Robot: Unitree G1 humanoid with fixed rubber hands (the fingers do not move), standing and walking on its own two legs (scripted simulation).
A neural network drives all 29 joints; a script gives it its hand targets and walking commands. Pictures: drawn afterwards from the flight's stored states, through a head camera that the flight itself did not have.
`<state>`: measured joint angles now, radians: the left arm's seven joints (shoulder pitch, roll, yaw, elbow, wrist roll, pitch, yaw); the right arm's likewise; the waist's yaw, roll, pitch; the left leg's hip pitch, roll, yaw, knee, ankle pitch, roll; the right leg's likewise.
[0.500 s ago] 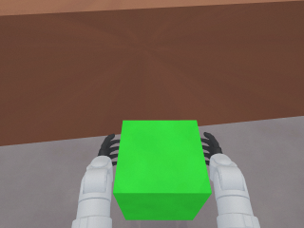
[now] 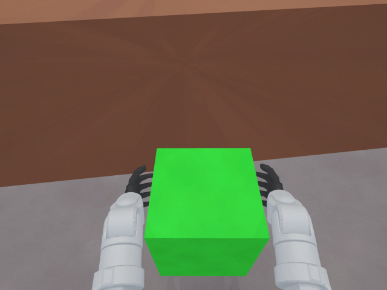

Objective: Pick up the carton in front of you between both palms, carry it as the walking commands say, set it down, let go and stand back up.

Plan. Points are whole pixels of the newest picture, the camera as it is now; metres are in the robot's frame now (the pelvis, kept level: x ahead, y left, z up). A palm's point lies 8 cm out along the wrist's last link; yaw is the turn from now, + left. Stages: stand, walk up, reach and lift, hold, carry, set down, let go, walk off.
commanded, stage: hold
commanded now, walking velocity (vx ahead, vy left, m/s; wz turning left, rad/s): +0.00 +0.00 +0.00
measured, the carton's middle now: (203, 215) +0.29 +0.00 -0.02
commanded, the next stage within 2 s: carry in 0.64 s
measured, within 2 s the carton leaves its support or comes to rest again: neither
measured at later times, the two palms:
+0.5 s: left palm (134, 198) +0.29 +0.15 +0.05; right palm (273, 196) +0.29 -0.15 +0.05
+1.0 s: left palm (141, 165) +0.36 +0.14 +0.08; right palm (272, 164) +0.36 -0.16 +0.07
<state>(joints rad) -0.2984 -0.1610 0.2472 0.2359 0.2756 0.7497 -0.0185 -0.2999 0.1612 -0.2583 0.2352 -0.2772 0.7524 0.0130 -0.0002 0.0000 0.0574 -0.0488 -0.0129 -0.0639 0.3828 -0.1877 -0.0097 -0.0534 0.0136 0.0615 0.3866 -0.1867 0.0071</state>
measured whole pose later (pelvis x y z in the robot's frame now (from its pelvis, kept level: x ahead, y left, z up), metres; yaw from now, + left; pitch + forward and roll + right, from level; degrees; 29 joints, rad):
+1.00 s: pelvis +0.09 -0.01 -0.02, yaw +0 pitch +5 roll -1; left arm -0.15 -0.13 0.12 -0.19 0.11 1.03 0.07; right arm -0.15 0.13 -0.12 -0.19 -0.13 1.04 -0.07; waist -0.01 0.03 -0.22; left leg -0.29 0.02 -0.05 0.64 -0.43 -0.01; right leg -0.27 0.01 -0.01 0.60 -0.41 0.00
